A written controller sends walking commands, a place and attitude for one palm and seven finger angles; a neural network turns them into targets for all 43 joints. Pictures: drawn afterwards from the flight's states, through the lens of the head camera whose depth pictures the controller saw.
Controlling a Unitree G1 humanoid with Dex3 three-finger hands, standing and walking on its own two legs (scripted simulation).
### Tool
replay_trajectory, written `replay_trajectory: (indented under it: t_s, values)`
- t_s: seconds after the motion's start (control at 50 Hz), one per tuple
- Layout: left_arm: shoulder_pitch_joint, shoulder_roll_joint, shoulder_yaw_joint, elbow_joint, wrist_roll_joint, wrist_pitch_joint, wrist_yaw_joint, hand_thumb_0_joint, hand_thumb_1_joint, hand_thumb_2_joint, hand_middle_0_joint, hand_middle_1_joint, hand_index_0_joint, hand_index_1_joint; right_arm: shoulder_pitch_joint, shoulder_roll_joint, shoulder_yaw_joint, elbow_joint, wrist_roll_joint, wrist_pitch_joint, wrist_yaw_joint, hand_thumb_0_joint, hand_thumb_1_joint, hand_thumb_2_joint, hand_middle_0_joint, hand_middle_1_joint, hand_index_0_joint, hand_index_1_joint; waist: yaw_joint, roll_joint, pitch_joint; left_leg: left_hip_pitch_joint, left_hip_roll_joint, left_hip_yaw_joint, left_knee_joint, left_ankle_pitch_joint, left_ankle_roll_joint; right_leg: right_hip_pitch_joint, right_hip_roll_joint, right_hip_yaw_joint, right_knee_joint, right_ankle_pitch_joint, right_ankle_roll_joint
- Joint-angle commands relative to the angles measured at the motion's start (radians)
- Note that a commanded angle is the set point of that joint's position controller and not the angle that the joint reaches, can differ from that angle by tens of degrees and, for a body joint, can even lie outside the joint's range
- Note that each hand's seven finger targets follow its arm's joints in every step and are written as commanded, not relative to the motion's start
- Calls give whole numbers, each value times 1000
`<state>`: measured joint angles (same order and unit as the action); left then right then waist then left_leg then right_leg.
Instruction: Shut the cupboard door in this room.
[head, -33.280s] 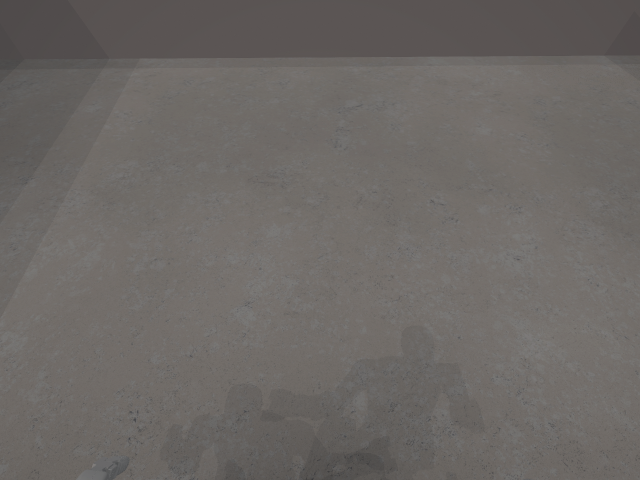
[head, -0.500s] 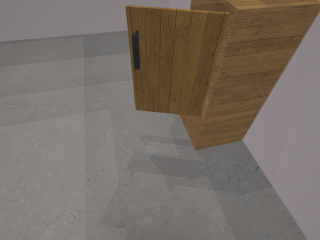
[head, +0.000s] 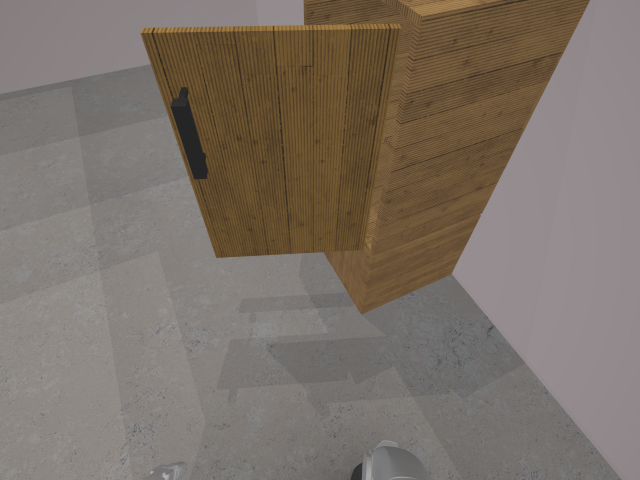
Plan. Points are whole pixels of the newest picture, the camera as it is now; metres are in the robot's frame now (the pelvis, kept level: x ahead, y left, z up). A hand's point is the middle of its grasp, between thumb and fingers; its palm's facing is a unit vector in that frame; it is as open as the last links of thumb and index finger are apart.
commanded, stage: take the last steps up to it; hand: left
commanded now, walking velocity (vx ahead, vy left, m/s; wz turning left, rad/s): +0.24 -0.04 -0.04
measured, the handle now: (192, 134) +0.67 +0.25 +0.03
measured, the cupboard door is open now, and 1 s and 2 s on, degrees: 69 69 69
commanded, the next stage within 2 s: come to a stop and stand still in 0.22 s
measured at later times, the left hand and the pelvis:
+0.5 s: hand (227, 476) +0.16 +0.14 -0.17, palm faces +0.06 -0.98 -0.18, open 7.3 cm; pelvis +0.17 -0.03 +0.01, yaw -2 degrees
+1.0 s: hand (243, 452) +0.18 +0.12 -0.16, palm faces -0.01 -0.96 -0.28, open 7.4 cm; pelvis +0.14 -0.08 +0.00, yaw -3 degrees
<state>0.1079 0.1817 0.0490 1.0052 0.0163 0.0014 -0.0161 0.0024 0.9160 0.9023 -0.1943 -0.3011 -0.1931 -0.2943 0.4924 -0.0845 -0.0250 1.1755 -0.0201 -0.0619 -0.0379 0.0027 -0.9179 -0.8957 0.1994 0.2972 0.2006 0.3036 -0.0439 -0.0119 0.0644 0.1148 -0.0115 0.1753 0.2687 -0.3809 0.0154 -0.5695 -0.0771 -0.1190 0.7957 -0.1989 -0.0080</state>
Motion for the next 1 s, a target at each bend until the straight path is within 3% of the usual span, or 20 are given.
replay_trajectory:
  t_s: [0.0, 0.02, 0.04, 0.06, 0.08, 0.12, 0.2, 0.3, 0.4, 0.44, 0.46, 0.5, 0.56, 0.68, 0.78, 0.8, 0.84, 0.86, 0.9, 0.98]
  values:
    - [126, 52, 3, -21, -1, -42, 6, 0, 900, 900, -200, -300, -200, -300, 24, -205, -36, -25, 3, -13, -6, 0, -900, -900, 200, 300, 200, 300, 89, 110, -34, -31, 276, -86, 223, 1168, 74, 230, 88, -61, -202, -4, -59]
    - [255, 73, 14, 20, 2, -52, 8, 0, 900, 900, -200, -300, -200, -300, -4, -214, -38, -36, 10, -12, -3, 0, -900, -900, 200, 300, 200, 300, 153, 100, -99, -110, 246, -60, 370, 1073, 50, 422, 88, -52, -275, 95, -68]
    - [372, 148, 32, 58, 11, -67, 16, 0, 900, 900, -200, -300, -200, -300, -1, -184, -36, -46, 23, -12, 10, 0, -900, -900, 200, 300, 200, 300, 197, 0, -180, -343, 184, -37, 626, 769, 17, 690, -64, 110, -276, 241, -135]
    - [449, 235, 54, 80, 3, -70, 25, 0, 900, 900, -200, -300, -200, -300, 36, -120, -29, -70, 32, -13, 14, 0, -900, -900, 200, 300, 200, 300, 187, -209, -288, -583, 10, -34, 977, -127, -26, 856, -361, 541, -353, 489, -267]
    - [401, 247, 54, 68, -15, -65, 30, 0, 900, 900, -200, -300, -200, -300, -9, -138, -31, -85, 32, -3, 12, 0, -900, -900, 200, 300, 200, 300, 168, -116, -256, -613, 32, -165, 1121, -204, 1, 748, -393, 567, -440, 422, -318]
    - [220, 161, 36, 22, -16, -58, 37, 0, 900, 900, -200, -300, -200, -300, -93, -100, -34, -94, 20, 16, 24, 0, -900, -900, 200, 300, 200, 300, 109, 4, -46, -657, 114, -200, 1117, -44, 7, 462, -318, 440, -532, 69, -244]
    - [145, 70, 7, 20, -3, -78, 42, 0, 900, 900, -200, -300, -200, -300, -39, -64, -30, -80, -4, 47, 30, 0, -900, -900, 200, 300, 200, 300, 16, -24, -37, -546, 138, -170, 913, 60, -20, 269, -199, 194, -571, 164, -160]
    - [187, 72, 7, 42, 3, -81, 33, 0, 900, 900, -200, -300, -200, -300, -147, -61, -26, -119, -2, 52, 39, 0, -900, -900, 200, 300, 200, 300, 30, -101, -28, -544, 116, -124, 644, 98, -46, 299, -155, 152, -582, 255, -172]
    - [211, 84, -5, 65, 3, -63, 44, 0, 900, 900, -200, -300, -200, -300, -251, -82, -3, -125, 10, 40, 22, 0, -900, -900, 200, 300, 200, 300, 60, -75, -89, -453, 61, -123, 374, 123, -61, 467, -148, 142, -435, 704, -142]
    - [221, 95, -5, 73, -4, -50, 53, 0, 900, 900, -200, -300, -200, -300, -262, -108, -6, -129, 13, 46, 16, 0, -900, -900, 200, 300, 200, 300, 49, -91, -99, -377, 51, -129, 255, 226, -58, 473, -135, 127, -374, 710, -111]
    - [220, 102, -4, 71, -7, -41, 56, 0, 900, 900, -200, -300, -200, -300, -254, -128, -12, -127, 14, 49, 12, 0, -900, -900, 200, 300, 200, 300, 38, -84, -102, -317, 64, -132, 192, 360, -53, 448, -124, 120, -337, 656, -84]
    - [250, 72, -7, 58, -8, -23, 64, 0, 900, 900, -200, -300, -200, -300, -234, -202, -30, -132, 12, 49, 4, 0, -900, -900, 200, 300, 200, 300, 41, 41, -116, -136, 215, -227, 218, 930, 15, 301, -52, 78, -263, 355, -21]
    - [257, 59, -5, 42, -11, 1, 71, 0, 900, 900, -200, -300, -200, -300, -234, -236, -41, -132, 12, 67, -12, 0, -900, -900, 200, 300, 200, 300, 36, 270, -103, -141, 375, -343, 134, 1190, 166, 227, 31, 68, -18, -361, 17]
    - [239, 55, 24, 16, -7, 34, 59, 0, 900, 900, -200, -300, -200, -300, -356, -248, -64, -197, -5, 85, -15, 0, -900, -900, 200, 300, 200, 300, 59, 158, -127, -238, 341, -289, 125, 838, 187, 177, 42, 129, 207, -351, 27]
    - [288, 34, 17, 11, -1, 21, 47, 0, 900, 900, -200, -300, -200, -300, -388, -250, -75, -209, -3, 87, 4, 0, -900, -900, 200, 300, 200, 300, 85, 140, -164, -350, 266, -248, 172, 440, 108, 375, 37, 61, -198, -131, 34]
    - [310, 65, 18, 18, 6, 10, 47, 0, 900, 900, -200, -300, -200, -300, -380, -225, -73, -207, 4, 88, 8, 0, -900, -900, 200, 300, 200, 300, 93, 52, -157, -395, 202, -218, 250, 315, 59, 430, 25, 83, -360, -7, 34]
    - [213, 196, 26, -22, 17, 0, 50, 0, 900, 900, -200, -300, -200, -300, -380, -137, -56, -239, 15, 99, 22, 0, -900, -900, 200, 300, 200, 300, 69, -276, -56, -520, 24, -130, 472, -134, -36, 317, -273, 411, -518, 176, -100]
    - [172, 198, 20, -40, 14, 1, 48, 0, 900, 900, -200, -300, -200, -300, -388, -149, -58, -234, 13, 107, 23, 0, -900, -900, 200, 300, 200, 300, 70, -196, -58, -458, 35, -178, 561, -164, -33, 227, -292, 376, -533, 116, -163]
    - [99, 165, 23, -46, 14, 1, 53, 0, 900, 900, -200, -300, -200, -300, -366, -142, -56, -205, 8, 116, 23, 0, -900, -900, 200, 300, 200, 300, 39, -184, -3, -466, 47, -197, 639, -98, -23, 189, -220, 332, -526, 65, -155]
    - [129, 145, 11, -24, 10, -11, 52, 0, 900, 900, -200, -300, -200, -300, -309, -139, -40, -160, 14, 92, 23, 0, -900, -900, 200, 300, 200, 300, 48, -155, -13, -466, 42, -163, 527, -63, -35, 342, -168, 234, -451, 331, -152]
